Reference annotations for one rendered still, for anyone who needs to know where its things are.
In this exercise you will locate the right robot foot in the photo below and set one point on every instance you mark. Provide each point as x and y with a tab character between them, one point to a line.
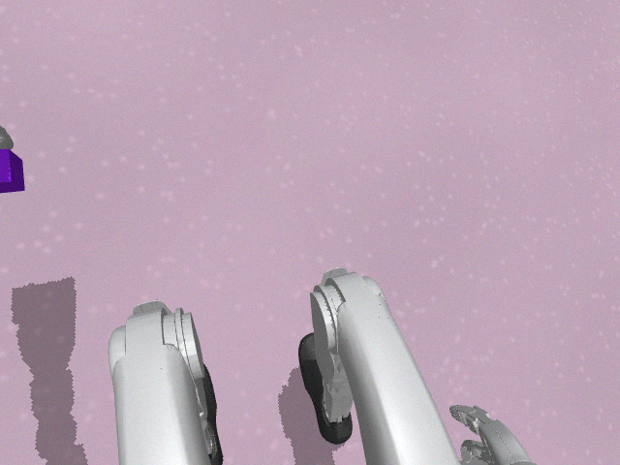
333	432

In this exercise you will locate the small box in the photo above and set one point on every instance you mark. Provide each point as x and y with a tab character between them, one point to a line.
11	172

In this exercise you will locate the right robot hand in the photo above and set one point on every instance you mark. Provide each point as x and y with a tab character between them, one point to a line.
498	445

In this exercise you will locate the left robot foot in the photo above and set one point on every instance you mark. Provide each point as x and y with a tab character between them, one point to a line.
216	457

